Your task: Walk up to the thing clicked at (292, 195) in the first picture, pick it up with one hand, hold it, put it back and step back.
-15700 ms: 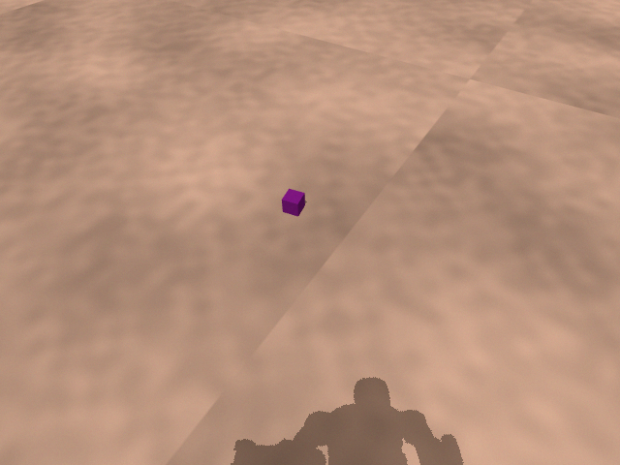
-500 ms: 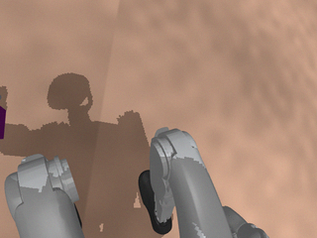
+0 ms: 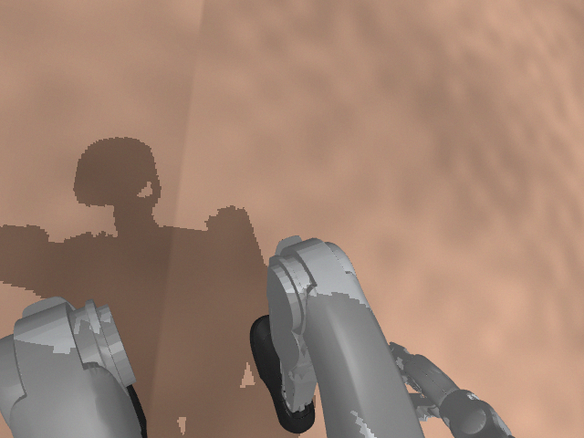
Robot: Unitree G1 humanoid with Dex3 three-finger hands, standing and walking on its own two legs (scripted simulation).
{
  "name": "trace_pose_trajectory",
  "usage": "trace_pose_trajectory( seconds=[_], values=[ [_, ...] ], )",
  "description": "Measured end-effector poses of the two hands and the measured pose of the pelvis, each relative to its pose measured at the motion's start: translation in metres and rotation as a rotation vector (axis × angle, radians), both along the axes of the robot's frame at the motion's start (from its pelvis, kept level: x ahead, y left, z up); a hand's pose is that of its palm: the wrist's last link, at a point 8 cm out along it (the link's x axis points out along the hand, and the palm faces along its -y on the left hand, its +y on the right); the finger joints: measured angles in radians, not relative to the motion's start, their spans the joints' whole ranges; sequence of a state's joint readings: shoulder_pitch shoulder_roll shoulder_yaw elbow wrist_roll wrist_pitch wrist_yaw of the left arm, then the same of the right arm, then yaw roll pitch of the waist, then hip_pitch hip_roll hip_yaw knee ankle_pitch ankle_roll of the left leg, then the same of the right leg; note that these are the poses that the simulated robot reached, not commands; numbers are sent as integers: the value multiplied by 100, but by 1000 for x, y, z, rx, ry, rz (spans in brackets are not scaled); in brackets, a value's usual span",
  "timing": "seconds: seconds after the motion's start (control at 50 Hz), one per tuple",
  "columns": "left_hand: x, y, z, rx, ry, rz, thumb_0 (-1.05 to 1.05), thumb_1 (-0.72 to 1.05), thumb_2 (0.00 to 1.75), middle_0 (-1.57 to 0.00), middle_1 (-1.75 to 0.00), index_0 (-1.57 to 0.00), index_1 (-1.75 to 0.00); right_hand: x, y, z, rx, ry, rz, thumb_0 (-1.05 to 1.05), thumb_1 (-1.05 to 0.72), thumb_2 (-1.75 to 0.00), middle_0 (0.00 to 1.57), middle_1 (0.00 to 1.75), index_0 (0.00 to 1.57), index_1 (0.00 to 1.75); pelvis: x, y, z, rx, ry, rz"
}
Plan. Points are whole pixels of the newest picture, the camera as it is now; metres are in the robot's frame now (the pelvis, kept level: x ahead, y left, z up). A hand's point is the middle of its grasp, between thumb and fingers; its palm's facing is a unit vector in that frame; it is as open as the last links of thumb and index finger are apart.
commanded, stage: close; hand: left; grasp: from above
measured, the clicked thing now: out of the picture +0.41 +0.33 -0.25
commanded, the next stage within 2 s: settle in 1.54 s
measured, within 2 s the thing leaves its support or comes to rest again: neither
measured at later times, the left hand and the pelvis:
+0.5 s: hand out of the picture +0.39 +0.32 -0.22, palm faces -0.45 -0.04 -0.89, open 12.2 cm; pelvis -0.01 +0.00 +0.00, yaw -1 degrees
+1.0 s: hand out of the picture +0.40 +0.33 -0.22, palm faces -0.48 -0.06 -0.87, open 11.4 cm; pelvis +0.00 +0.00 +0.00, yaw +0 degrees
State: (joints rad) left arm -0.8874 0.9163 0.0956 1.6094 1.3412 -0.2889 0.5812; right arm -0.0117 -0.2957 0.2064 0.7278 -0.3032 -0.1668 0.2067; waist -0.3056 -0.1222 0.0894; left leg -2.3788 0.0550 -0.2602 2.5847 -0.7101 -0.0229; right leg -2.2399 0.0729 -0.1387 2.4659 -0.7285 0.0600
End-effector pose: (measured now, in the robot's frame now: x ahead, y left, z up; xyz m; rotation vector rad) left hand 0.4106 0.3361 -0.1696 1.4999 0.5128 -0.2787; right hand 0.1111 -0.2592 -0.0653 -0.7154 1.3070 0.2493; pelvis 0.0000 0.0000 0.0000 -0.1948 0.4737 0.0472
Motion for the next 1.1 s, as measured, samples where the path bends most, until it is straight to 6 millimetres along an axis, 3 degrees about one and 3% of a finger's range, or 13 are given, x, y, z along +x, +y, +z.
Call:
trace_pose_trajectory(
  seconds=[0.26,0.5,0.78,1.1],
  values=[
    [-1,3,2,-53,31,-85,0,-32,92,-17,-89,-21,-89,-35,12,-8,9,136,-19,1,-90,-89,20,30,21,30,-2,-2,2,-7,-26,-8],
    [-12,-14,5,-52,-50,-166,0,-20,86,-28,-79,-30,-80,-21,3,0,-38,93,21,1,-90,-89,20,30,21,30,-5,-2,2,-7,-30,-12],
    [-7,-11,7,-8,-44,-81,-1,-17,77,-37,-68,-40,-69,0,-2,5,-17,-6,36,1,-90,-89,20,30,21,30,-4,-1,1,-2,-14,-4],
    [-2,-5,10,-30,-4,-62,-2,-13,71,-40,-69,-52,-70,-28,-1,-3,-4,69,-7,1,-90,-89,20,30,21,30,-5,-4,1,8,-21,-5]
  ],
)
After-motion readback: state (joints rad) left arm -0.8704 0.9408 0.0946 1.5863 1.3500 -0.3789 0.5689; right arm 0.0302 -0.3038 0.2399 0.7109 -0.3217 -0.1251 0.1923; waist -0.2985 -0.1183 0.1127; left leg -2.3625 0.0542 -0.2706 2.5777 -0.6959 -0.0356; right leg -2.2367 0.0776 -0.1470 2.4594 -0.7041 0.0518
